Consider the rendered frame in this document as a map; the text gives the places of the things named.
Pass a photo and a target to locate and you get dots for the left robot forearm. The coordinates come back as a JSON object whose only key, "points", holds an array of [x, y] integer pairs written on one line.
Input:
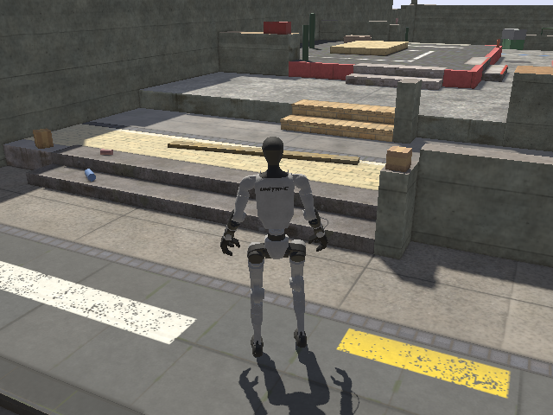
{"points": [[231, 228]]}

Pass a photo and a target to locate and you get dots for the robot torso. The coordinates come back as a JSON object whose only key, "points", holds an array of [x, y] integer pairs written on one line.
{"points": [[275, 208]]}

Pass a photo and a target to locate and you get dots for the right robot forearm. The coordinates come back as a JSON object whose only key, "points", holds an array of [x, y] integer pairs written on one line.
{"points": [[317, 226]]}

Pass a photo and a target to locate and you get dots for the left robot upper arm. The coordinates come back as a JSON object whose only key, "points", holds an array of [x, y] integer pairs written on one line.
{"points": [[243, 195]]}

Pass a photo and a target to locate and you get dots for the right robot upper arm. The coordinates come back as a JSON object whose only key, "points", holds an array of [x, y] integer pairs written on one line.
{"points": [[301, 181]]}

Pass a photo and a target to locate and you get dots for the robot left shin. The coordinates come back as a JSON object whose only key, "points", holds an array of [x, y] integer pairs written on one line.
{"points": [[256, 318]]}

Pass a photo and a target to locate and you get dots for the left robot hand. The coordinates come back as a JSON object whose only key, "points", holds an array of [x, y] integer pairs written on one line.
{"points": [[224, 243]]}

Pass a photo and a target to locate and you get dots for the right robot hand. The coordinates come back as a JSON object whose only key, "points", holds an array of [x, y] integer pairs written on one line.
{"points": [[323, 241]]}

